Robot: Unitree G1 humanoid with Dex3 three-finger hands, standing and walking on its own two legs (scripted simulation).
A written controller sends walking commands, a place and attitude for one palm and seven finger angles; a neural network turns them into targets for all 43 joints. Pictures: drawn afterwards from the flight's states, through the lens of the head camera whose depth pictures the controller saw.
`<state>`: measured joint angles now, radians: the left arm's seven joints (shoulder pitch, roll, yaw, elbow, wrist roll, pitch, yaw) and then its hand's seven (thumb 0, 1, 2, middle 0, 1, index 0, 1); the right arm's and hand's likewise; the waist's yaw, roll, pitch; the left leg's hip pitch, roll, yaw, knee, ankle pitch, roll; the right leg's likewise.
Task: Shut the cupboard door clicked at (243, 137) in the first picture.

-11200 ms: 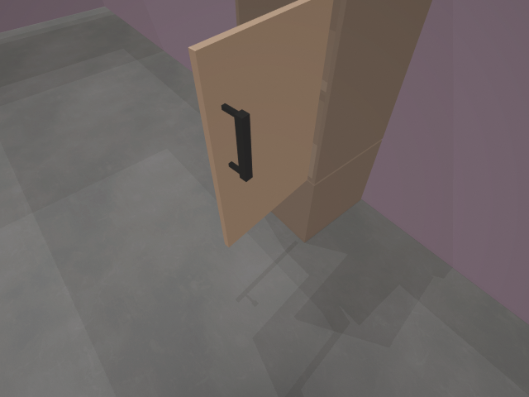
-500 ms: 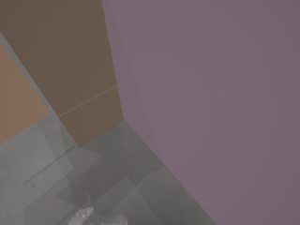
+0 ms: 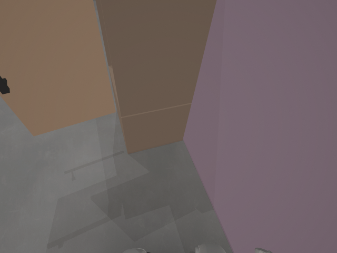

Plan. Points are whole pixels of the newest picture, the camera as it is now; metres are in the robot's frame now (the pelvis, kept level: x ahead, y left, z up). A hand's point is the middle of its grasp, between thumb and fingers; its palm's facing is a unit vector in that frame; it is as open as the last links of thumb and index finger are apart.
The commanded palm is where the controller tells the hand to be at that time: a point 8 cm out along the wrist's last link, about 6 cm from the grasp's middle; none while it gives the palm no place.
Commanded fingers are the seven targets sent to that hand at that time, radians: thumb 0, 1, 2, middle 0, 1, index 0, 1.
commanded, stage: turn to face it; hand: left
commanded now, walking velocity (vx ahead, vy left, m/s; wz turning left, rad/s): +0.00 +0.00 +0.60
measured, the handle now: out of the picture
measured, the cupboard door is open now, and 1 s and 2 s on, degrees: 97 97 97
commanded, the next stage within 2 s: take the last steps up to it in 0.64 s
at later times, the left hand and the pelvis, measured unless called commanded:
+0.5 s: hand out of the picture +0.05 +0.14 -0.14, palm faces +0.27 -0.92 -0.27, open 7.4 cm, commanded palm none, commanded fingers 0.00 0.90 0.90 -0.20 -0.30 -0.20 -0.30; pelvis +0.01 -0.07 +0.01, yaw +18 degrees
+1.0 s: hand out of the picture -0.08 +0.17 -0.16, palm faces +0.49 -0.84 -0.22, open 7.4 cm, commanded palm none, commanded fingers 0.00 0.90 0.90 -0.20 -0.30 -0.20 -0.30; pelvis +0.00 -0.03 +0.01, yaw +26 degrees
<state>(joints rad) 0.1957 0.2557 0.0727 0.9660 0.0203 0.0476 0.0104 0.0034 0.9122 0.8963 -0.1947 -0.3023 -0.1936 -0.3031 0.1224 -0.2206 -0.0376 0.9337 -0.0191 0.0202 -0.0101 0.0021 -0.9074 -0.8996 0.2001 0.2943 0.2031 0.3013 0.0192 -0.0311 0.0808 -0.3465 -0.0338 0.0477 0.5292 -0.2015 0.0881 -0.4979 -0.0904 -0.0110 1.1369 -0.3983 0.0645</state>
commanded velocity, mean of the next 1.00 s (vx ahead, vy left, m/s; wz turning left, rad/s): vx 0.08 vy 0.02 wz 0.36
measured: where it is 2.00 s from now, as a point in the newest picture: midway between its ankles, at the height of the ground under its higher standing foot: (133, 240)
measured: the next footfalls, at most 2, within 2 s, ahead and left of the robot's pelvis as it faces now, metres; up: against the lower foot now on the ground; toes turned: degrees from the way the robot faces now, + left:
right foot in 0.36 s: +0.06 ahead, -0.17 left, +0.00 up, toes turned +13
left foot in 0.76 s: -0.02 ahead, +0.06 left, +0.00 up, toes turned +28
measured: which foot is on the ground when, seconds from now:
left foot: down 0.00-0.34, up 0.36-0.74, down 0.76-1.00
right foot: up 0.00-0.34, down 0.36-0.76, up 0.78-1.00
